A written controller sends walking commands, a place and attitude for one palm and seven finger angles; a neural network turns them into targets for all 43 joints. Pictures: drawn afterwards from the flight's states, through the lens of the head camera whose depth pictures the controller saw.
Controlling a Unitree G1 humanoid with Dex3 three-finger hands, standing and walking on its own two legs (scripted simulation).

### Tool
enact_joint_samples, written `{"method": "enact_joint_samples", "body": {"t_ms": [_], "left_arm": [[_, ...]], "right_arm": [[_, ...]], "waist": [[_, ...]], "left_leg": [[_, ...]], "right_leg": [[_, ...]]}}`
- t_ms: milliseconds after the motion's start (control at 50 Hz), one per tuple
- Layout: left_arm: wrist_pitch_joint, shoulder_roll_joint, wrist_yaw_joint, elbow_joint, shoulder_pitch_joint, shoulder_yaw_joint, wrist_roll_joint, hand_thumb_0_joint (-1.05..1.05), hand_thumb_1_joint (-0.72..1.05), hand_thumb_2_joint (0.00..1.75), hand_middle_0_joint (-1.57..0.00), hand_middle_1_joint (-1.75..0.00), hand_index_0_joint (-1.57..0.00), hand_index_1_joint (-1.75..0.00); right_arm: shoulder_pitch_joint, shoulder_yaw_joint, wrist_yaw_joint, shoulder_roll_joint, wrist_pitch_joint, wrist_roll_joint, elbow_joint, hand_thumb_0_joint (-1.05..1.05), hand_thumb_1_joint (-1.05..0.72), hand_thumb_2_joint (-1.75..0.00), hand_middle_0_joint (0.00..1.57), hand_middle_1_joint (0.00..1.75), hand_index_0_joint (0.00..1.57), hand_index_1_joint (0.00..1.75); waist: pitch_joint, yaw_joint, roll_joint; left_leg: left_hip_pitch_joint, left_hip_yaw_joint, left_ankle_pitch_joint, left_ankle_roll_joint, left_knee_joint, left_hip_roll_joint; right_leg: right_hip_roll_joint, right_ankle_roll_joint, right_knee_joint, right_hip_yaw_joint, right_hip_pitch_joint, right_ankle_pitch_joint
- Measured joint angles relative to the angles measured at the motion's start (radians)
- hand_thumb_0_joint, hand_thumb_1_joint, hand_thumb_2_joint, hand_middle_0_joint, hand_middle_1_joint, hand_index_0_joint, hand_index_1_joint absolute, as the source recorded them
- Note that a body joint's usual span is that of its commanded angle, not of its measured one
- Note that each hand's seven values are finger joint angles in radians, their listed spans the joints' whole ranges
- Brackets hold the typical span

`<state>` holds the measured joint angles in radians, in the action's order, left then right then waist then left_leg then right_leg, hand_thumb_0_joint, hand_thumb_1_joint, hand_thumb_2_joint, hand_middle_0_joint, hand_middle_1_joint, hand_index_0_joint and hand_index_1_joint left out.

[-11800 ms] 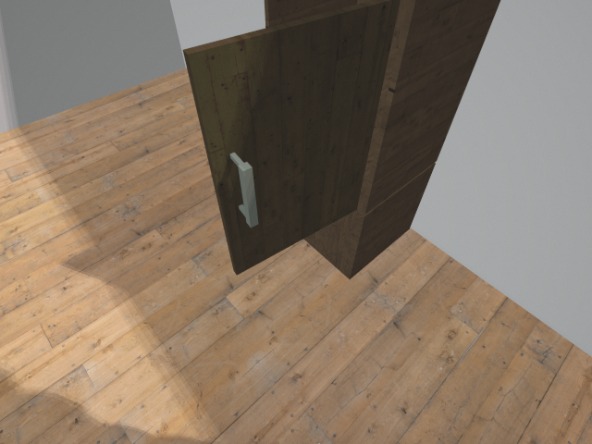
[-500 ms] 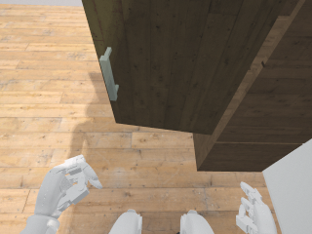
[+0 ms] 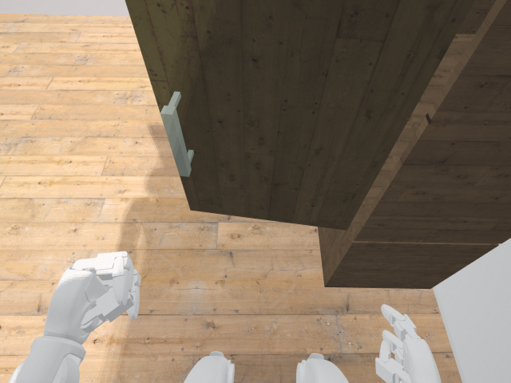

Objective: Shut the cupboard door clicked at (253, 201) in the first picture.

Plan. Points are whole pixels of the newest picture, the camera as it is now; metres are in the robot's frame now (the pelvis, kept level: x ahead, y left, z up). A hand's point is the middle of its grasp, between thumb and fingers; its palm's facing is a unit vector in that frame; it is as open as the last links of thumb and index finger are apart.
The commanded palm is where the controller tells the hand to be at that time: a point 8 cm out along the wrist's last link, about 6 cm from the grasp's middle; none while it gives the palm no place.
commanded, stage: raise the hand and make a fist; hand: left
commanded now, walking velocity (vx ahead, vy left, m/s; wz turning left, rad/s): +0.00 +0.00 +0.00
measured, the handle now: (180, 137) +0.51 +0.17 +0.05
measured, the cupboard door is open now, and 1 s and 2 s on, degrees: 83 83 83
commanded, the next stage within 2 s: bring the fist close to the handle in 0.36 s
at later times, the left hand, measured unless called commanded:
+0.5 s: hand (132, 307) +0.21 +0.18 +0.05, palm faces -0.07 -1.00 -0.05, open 3.1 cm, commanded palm +0.21 +0.23 +0.06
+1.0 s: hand (164, 234) +0.32 +0.16 +0.05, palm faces -0.09 -0.99 -0.03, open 3.1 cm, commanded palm +0.31 +0.21 +0.06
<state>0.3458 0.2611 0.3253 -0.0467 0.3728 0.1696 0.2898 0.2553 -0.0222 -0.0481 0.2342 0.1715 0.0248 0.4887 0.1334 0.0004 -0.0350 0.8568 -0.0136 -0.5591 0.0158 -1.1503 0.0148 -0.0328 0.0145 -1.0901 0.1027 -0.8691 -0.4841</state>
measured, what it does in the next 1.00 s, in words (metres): stands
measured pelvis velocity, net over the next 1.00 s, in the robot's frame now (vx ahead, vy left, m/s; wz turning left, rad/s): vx -0.01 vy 0.00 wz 0.00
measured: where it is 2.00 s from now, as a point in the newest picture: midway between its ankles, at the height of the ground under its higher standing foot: outside the picture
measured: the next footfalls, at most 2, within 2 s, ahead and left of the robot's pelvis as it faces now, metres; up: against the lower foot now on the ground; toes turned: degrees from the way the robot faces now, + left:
none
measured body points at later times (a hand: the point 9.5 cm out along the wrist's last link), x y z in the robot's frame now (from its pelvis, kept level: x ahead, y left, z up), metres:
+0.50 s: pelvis -0.01 -0.01 +0.00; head +0.05 -0.01 +0.45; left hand +0.21 +0.23 +0.06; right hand +0.17 -0.24 -0.07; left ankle +0.00 +0.11 -0.65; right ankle +0.03 -0.12 -0.65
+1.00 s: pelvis -0.01 +0.00 +0.01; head +0.07 +0.00 +0.45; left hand +0.32 +0.21 +0.06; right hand +0.14 -0.25 -0.09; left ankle +0.00 +0.11 -0.65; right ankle +0.03 -0.12 -0.65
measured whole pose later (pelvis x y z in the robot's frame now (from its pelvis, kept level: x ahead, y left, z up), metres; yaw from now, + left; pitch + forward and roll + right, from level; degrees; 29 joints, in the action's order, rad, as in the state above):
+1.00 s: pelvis -0.01 +0.00 +0.01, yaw +0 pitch +16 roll -1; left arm 0.34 0.24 0.25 0.30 -0.06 0.15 0.23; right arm 0.27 -0.02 -0.04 0.26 0.16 0.03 0.56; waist 0.13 -0.03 -0.03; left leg 0.86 0.01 -0.52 0.02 -1.10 0.01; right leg -0.04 0.01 -1.06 0.08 -0.89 -0.46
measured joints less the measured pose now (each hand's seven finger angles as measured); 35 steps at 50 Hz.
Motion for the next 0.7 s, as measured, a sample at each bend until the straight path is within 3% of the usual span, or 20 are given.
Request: {"method": "enact_joint_samples", "body": {"t_ms": [200, 500, 600, 700], "left_arm": [[0.024, -0.007, 0.002, 0.027, 0.001, -0.002, 0.008, 0.02, 0.90, 0.90, -1.30, -1.50, -1.30, -1.50], [0.042, -0.011, 0.001, 0.041, 0.000, -0.012, 0.004, 0.02, 0.90, 0.90, -1.30, -1.50, -1.30, -1.50], [0.046, -0.007, -0.003, 0.084, -0.078, -0.023, -0.007, 0.02, 0.89, 0.90, -1.30, -1.50, -1.30, -1.50], [0.011, -0.008, -0.016, 0.150, -0.213, -0.031, -0.022, 0.02, 0.89, 0.90, -1.30, -1.50, -1.31, -1.50]], "right_arm": [[0.013, 0.019, -0.002, 0.016, 0.008, 0.004, 0.006, 0.01, -0.91, -0.90, 0.20, 0.30, 0.20, 0.30], [-0.008, 0.005, -0.004, 0.005, 0.013, 0.007, 0.000, 0.01, -0.91, -0.90, 0.20, 0.30, 0.20, 0.30], [-0.016, -0.004, -0.012, 0.012, 0.027, 0.007, 0.014, 0.01, -0.91, -0.90, 0.20, 0.30, 0.20, 0.30], [-0.025, -0.008, -0.015, 0.015, 0.029, 0.008, 0.037, 0.01, -0.91, -0.90, 0.20, 0.30, 0.20, 0.30]], "waist": [[0.003, -0.011, 0.005], [0.006, -0.001, 0.002], [0.002, 0.003, 0.000], [-0.005, -0.004, -0.001]], "left_leg": [[-0.009, 0.008, 0.011, -0.003, 0.016, 0.000], [-0.003, 0.002, 0.017, -0.006, 0.008, -0.001], [0.018, -0.006, 0.014, -0.006, -0.011, -0.002], [0.031, -0.006, 0.016, -0.005, -0.015, -0.004]], "right_leg": [[0.001, 0.003, 0.006, -0.008, 0.002, 0.008], [0.000, 0.007, -0.002, -0.003, -0.002, 0.011], [-0.002, 0.008, -0.016, 0.004, -0.019, 0.008], [-0.004, 0.007, -0.020, 0.004, -0.031, 0.010]]}}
